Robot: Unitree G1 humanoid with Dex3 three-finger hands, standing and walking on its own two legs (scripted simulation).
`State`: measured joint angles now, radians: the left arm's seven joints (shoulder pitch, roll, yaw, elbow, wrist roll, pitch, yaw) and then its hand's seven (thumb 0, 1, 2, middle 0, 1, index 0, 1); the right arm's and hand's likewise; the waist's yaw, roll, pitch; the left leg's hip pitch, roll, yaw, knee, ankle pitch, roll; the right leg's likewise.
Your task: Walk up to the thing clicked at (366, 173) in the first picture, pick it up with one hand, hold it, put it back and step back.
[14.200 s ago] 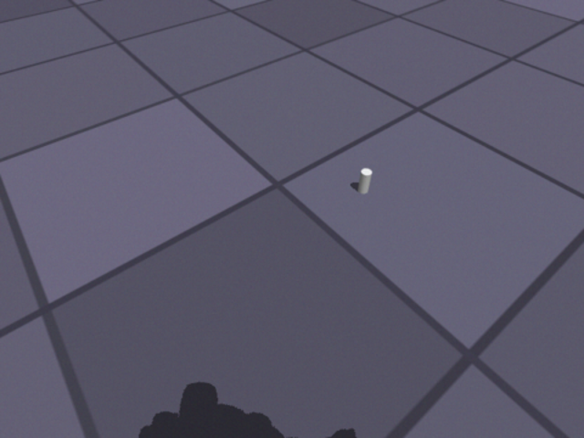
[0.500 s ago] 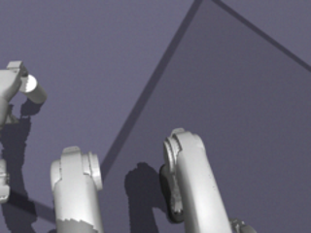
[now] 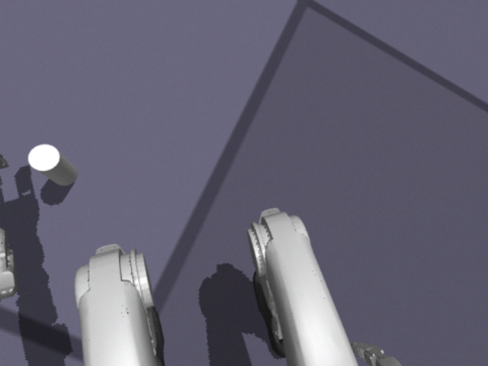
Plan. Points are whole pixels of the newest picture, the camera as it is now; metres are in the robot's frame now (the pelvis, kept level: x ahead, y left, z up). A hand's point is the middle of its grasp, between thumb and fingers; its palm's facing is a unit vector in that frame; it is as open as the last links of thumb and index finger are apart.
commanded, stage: rest palm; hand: left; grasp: from above
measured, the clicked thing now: (55, 166) +0.50 +0.28 -0.29
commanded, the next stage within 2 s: withdraw in 0.20 s
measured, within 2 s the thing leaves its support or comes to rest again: neither
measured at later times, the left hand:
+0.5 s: hand out of the picture +0.47 +0.30 -0.07, palm faces -0.47 -0.04 -0.88, open 13.9 cm
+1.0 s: hand out of the picture +0.48 +0.34 -0.09, palm faces -0.50 -0.07 -0.86, open 14.0 cm
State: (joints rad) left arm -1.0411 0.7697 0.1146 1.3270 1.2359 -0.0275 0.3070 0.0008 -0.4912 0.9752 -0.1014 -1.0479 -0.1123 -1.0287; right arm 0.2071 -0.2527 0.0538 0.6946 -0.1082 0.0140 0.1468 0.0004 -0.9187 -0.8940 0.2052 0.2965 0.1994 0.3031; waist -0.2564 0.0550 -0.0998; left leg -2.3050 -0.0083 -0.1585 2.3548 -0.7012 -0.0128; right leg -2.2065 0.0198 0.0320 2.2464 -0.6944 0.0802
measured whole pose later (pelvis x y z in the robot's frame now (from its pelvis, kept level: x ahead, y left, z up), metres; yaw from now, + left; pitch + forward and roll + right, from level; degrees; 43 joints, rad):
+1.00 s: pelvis -0.02 +0.01 +0.02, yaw +1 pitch +36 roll -10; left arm -1.10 0.83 0.02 1.40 1.19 -0.12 0.10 0.00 -0.50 0.95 -0.08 -1.08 -0.10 -1.05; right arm 0.23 -0.24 0.09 0.69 -0.08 0.04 0.10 0.00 -0.91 -0.89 0.21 0.30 0.20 0.30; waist -0.25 0.05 -0.09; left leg -2.25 -0.01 -0.13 2.26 -0.65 0.01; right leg -2.15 0.01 0.04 2.15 -0.65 0.06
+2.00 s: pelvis +0.00 +0.00 -0.04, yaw -3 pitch +32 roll -13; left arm -1.02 0.86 0.12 1.58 1.33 -0.26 0.48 0.00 -0.42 0.99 -0.12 -1.06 -0.13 -1.04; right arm 0.16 -0.30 0.14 0.70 -0.21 -0.08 0.21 0.00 -0.90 -0.89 0.21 0.30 0.20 0.30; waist -0.32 -0.06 0.04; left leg -2.36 -0.02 -0.26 2.52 -0.74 -0.05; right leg -2.25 0.03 -0.03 2.37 -0.70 0.08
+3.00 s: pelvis -0.01 +0.00 -0.05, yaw -5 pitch +30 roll -14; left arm -1.12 0.96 0.10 1.73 1.37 -0.23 0.54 0.00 -0.21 0.88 -0.24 -1.08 -0.27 -1.03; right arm 0.13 -0.31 0.23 0.68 -0.25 -0.13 0.22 0.00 -0.90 -0.89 0.20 0.30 0.20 0.30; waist -0.37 -0.08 0.07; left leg -2.38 -0.02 -0.27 2.55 -0.70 -0.03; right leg -2.26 0.05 -0.04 2.37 -0.66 0.07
